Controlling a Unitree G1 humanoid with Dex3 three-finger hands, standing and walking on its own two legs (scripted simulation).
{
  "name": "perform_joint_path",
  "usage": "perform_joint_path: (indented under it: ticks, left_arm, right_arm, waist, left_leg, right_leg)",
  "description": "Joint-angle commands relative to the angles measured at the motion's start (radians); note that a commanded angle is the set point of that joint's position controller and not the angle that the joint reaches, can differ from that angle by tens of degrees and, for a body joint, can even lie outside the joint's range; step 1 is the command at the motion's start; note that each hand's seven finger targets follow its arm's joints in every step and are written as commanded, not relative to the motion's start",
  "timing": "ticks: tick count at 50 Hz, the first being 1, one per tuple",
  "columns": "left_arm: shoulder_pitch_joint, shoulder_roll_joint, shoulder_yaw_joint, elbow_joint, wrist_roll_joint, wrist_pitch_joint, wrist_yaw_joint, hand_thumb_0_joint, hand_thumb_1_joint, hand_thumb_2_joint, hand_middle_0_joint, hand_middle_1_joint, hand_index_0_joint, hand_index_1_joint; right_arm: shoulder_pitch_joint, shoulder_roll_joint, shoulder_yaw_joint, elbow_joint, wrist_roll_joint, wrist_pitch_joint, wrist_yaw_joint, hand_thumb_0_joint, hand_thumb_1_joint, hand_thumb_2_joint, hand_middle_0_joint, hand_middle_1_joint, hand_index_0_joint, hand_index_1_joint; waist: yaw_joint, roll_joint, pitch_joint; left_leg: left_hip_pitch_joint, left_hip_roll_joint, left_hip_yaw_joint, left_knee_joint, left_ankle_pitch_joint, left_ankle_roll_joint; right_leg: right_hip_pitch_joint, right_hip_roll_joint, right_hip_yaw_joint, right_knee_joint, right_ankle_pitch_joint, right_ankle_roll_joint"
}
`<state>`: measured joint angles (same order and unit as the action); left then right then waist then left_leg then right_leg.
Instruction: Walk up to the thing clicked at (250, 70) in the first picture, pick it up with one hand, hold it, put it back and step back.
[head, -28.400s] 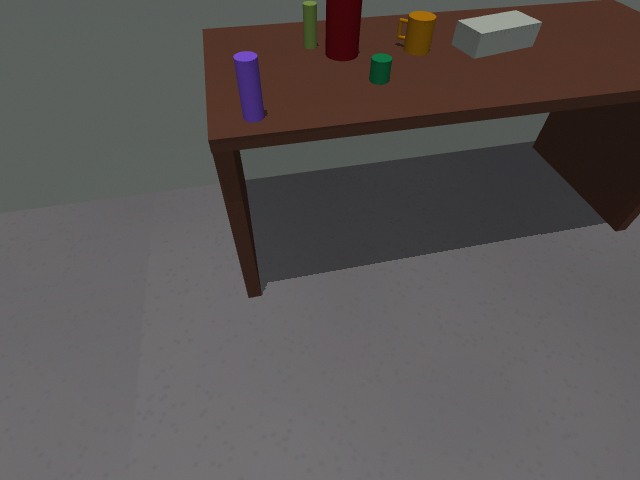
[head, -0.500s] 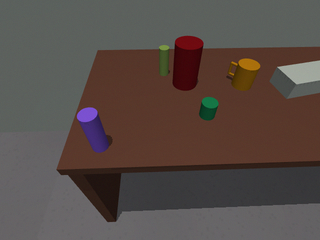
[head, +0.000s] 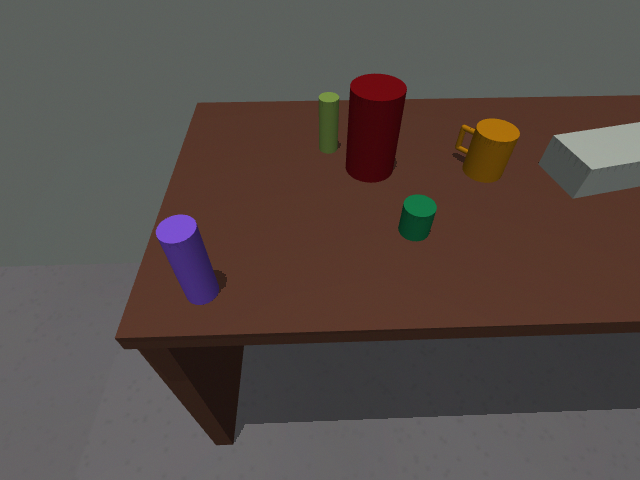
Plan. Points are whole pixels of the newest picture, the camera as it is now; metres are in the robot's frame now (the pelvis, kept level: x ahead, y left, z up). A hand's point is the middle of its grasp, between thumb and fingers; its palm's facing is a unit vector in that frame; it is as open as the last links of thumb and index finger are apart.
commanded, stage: stand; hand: left
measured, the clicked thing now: (190, 262) +0.42 +0.21 +0.02
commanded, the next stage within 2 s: step back in 0.86 s
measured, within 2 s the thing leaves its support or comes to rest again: neither
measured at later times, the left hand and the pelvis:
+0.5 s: hand out of the picture +0.06 +0.25 -0.16, palm faces -0.02 -0.94 -0.35, open 7.4 cm; pelvis +0.00 +0.00 +0.00, yaw +0 degrees
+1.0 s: hand out of the picture +0.06 +0.27 -0.16, palm faces +0.01 -0.93 -0.38, open 7.4 cm; pelvis -0.02 +0.00 -0.01, yaw +0 degrees
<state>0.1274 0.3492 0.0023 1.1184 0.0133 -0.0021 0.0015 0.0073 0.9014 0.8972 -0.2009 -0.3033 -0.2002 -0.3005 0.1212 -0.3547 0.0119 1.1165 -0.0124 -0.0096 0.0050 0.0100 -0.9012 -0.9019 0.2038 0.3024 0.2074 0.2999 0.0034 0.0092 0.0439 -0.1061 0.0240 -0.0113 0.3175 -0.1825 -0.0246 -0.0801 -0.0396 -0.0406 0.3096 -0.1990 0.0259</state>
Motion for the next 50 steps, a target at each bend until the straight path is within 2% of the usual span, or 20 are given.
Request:
perform_joint_path:
  ticks: [1, 5, 7, 8, 14, 21, 32, 36, 42, 43, 44, 47, 49, 50]
  left_arm:
    - [-0.027, 0.216, 0.041, -0.056, 0.001, -0.025, 0.010, 0.000, 0.900, 0.900, -0.200, -0.300, -0.200, -0.301]
    - [-0.026, 0.213, 0.039, -0.057, 0.000, -0.026, 0.010, 0.000, 0.900, 0.900, -0.200, -0.300, -0.200, -0.301]
    - [-0.023, 0.210, 0.038, -0.055, -0.001, -0.025, 0.009, 0.000, 0.900, 0.900, -0.200, -0.300, -0.200, -0.301]
    - [-0.025, 0.216, 0.040, -0.055, 0.000, -0.026, 0.010, 0.000, 0.900, 0.900, -0.200, -0.300, -0.200, -0.301]
    - [-0.020, 0.217, 0.041, -0.053, -0.001, -0.025, 0.009, 0.000, 0.900, 0.900, -0.200, -0.300, -0.200, -0.301]
    - [-0.023, 0.217, 0.041, -0.056, 0.000, -0.027, 0.009, 0.000, 0.900, 0.900, -0.200, -0.300, -0.200, -0.300]
    - [-0.026, 0.216, 0.041, -0.052, -0.001, -0.026, 0.008, 0.000, 0.900, 0.900, -0.200, -0.300, -0.200, -0.300]
    - [-0.018, 0.211, 0.040, -0.049, -0.001, -0.024, 0.007, 0.000, 0.900, 0.900, -0.200, -0.300, -0.200, -0.300]
    - [-0.018, 0.215, 0.040, -0.052, 0.000, -0.027, 0.007, 0.000, 0.900, 0.900, -0.200, -0.300, -0.200, -0.300]
    - [-0.036, 0.275, 0.087, -0.077, -0.019, -0.015, 0.013, 0.000, 0.900, 0.900, -0.200, -0.300, -0.200, -0.300]
    - [-0.012, 0.268, 0.089, -0.092, -0.022, -0.011, 0.018, 0.000, 0.900, 0.900, -0.200, -0.300, -0.200, -0.300]
    - [-0.024, 0.252, 0.095, -0.131, -0.023, -0.001, 0.020, 0.000, 0.900, 0.900, -0.200, -0.300, -0.200, -0.300]
    - [-0.037, 0.246, 0.098, -0.154, -0.023, 0.010, 0.018, 0.000, 0.900, 0.900, -0.200, -0.300, -0.200, -0.300]
    - [-0.042, 0.248, 0.097, -0.171, -0.018, 0.015, 0.018, 0.000, 0.900, 0.900, -0.200, -0.300, -0.200, -0.300]
  right_arm:
    - [-0.037, -0.207, -0.047, -0.056, 0.001, -0.016, -0.015, 0.000, -0.900, -0.900, 0.200, 0.300, 0.200, 0.300]
    - [-0.037, -0.214, -0.049, -0.057, 0.002, -0.018, -0.016, 0.000, -0.900, -0.900, 0.200, 0.300, 0.200, 0.300]
    - [-0.037, -0.209, -0.046, -0.053, 0.002, -0.017, -0.016, 0.000, -0.900, -0.900, 0.200, 0.300, 0.200, 0.300]
    - [-0.035, -0.207, -0.047, -0.055, 0.002, -0.015, -0.015, 0.000, -0.900, -0.900, 0.200, 0.300, 0.200, 0.300]
    - [-0.031, -0.206, -0.045, -0.053, 0.001, -0.015, -0.015, 0.000, -0.900, -0.900, 0.200, 0.300, 0.200, 0.300]
    - [-0.039, -0.208, -0.046, -0.056, 0.002, -0.017, -0.015, 0.000, -0.900, -0.900, 0.200, 0.300, 0.200, 0.300]
    - [-0.025, -0.203, -0.046, -0.051, 0.001, -0.014, -0.014, 0.000, -0.900, -0.900, 0.200, 0.300, 0.200, 0.300]
    - [-0.029, -0.209, -0.047, -0.049, 0.001, -0.017, -0.013, 0.000, -0.900, -0.900, 0.200, 0.300, 0.200, 0.300]
    - [-0.030, -0.207, -0.048, -0.050, 0.003, -0.018, -0.013, 0.000, -0.900, -0.900, 0.200, 0.300, 0.200, 0.300]
    - [-0.051, -0.264, -0.074, -0.070, 0.012, 0.001, -0.008, 0.000, -0.900, -0.900, 0.200, 0.300, 0.200, 0.300]
    - [-0.038, -0.248, -0.074, -0.087, 0.021, 0.006, -0.008, 0.000, -0.900, -0.900, 0.200, 0.300, 0.200, 0.300]
    - [-0.017, -0.251, -0.086, -0.112, 0.026, 0.015, -0.007, 0.000, -0.900, -0.900, 0.200, 0.300, 0.200, 0.300]
    - [-0.032, -0.258, -0.098, -0.135, 0.026, 0.026, -0.005, 0.000, -0.900, -0.900, 0.200, 0.300, 0.200, 0.300]
    - [-0.024, -0.264, -0.102, -0.146, 0.024, 0.032, -0.006, 0.000, -0.900, -0.900, 0.200, 0.300, 0.200, 0.300]
  waist:
    - [0.000, -0.011, -0.063]
    - [0.000, -0.002, -0.073]
    - [0.001, -0.010, -0.051]
    - [-0.001, -0.012, -0.063]
    - [0.001, -0.002, -0.046]
    - [0.002, -0.004, -0.065]
    - [-0.004, -0.010, -0.040]
    - [0.004, 0.003, -0.037]
    - [0.002, -0.012, -0.066]
    - [0.004, -0.015, 0.041]
    - [0.004, -0.019, -0.006]
    - [-0.008, -0.006, -0.102]
    - [-0.007, 0.008, -0.130]
    - [-0.013, -0.006, -0.138]
  left_leg:
    - [0.007, 0.106, -0.075, -0.034, 0.178, 0.040]
    - [0.013, 0.107, -0.072, -0.028, 0.196, 0.040]
    - [0.004, 0.104, -0.076, -0.038, 0.169, 0.036]
    - [0.010, 0.108, -0.073, -0.031, 0.165, 0.043]
    - [-0.002, 0.102, -0.073, -0.039, 0.154, 0.039]
    - [0.015, 0.109, -0.074, -0.031, 0.176, 0.041]
    - [-0.015, 0.103, -0.073, -0.044, 0.122, 0.039]
    - [-0.021, 0.103, -0.079, -0.050, 0.114, 0.038]
    - [0.008, 0.107, -0.079, -0.033, 0.165, 0.040]
    - [-0.079, 0.090, -0.092, 0.069, 0.328, 0.070]
    - [-0.060, 0.096, -0.072, 0.110, 0.399, 0.078]
    - [-0.058, 0.099, -0.067, 0.165, 0.440, 0.106]
    - [-0.066, 0.091, -0.078, 0.207, 0.375, 0.116]
    - [-0.074, 0.092, -0.073, 0.228, 0.345, 0.130]
  right_leg:
    - [0.007, -0.105, 0.070, -0.037, 0.162, -0.040]
    - [0.012, -0.107, 0.074, -0.038, 0.188, -0.039]
    - [-0.004, -0.103, 0.072, -0.042, 0.158, -0.038]
    - [0.003, -0.107, 0.075, -0.042, 0.160, -0.039]
    - [-0.003, -0.104, 0.075, -0.044, 0.153, -0.038]
    - [0.002, -0.105, 0.077, -0.037, 0.169, -0.040]
    - [-0.005, -0.105, 0.082, -0.050, 0.125, -0.038]
    - [-0.005, -0.101, 0.079, -0.048, 0.105, -0.039]
    - [-0.001, -0.105, 0.077, -0.039, 0.153, -0.040]
    - [-0.065, -0.091, 0.079, 0.053, 0.302, -0.048]
    - [-0.049, -0.091, 0.065, 0.082, 0.359, -0.062]
    - [-0.020, -0.088, 0.060, 0.165, 0.366, -0.091]
    - [-0.048, -0.092, 0.069, 0.191, 0.308, -0.109]
    - [-0.071, -0.102, 0.088, 0.205, 0.270, -0.119]
